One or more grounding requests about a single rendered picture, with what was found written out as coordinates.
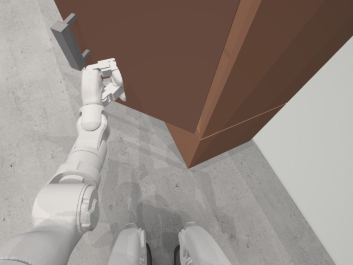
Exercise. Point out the left robot forearm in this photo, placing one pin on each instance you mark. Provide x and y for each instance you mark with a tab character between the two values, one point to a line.
87	156

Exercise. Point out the right robot shin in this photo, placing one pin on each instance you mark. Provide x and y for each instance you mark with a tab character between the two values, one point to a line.
188	261

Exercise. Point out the robot right thigh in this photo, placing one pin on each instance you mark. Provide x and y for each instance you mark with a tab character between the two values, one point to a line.
197	243

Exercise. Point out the handle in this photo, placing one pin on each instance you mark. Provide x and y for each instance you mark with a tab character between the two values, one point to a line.
68	44

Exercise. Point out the robot left hand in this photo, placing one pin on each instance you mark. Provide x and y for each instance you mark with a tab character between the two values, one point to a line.
92	85

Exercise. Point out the left robot upper arm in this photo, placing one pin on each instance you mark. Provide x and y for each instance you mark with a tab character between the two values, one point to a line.
63	213

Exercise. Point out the cupboard door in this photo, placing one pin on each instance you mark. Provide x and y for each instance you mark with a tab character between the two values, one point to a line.
167	51

